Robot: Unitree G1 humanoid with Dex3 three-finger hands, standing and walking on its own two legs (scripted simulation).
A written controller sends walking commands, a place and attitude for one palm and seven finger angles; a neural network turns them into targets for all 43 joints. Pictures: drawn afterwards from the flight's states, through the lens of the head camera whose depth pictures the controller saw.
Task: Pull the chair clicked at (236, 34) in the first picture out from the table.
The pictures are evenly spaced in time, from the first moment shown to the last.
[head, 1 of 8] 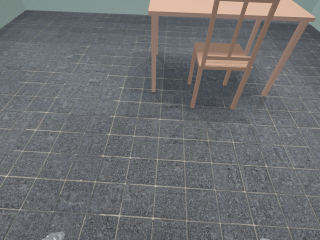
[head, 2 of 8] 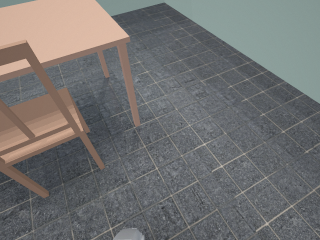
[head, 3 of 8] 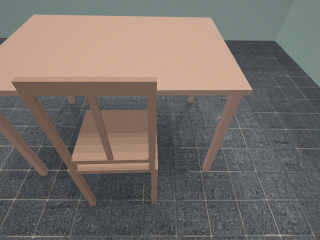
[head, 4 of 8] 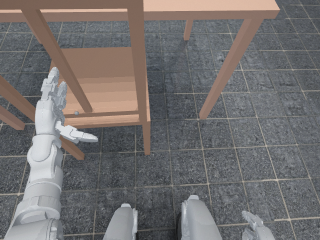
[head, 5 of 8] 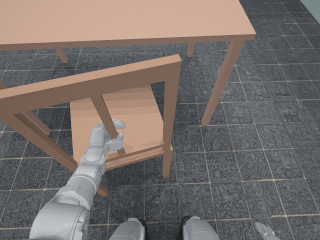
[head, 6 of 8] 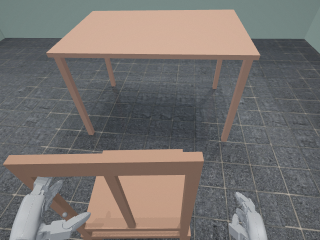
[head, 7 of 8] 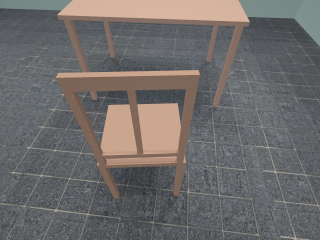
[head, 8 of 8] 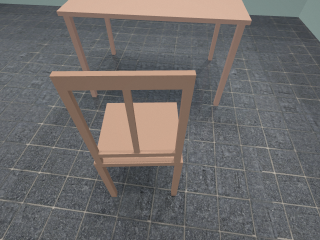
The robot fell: no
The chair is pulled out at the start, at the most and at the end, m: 0.00 0.64 0.64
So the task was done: yes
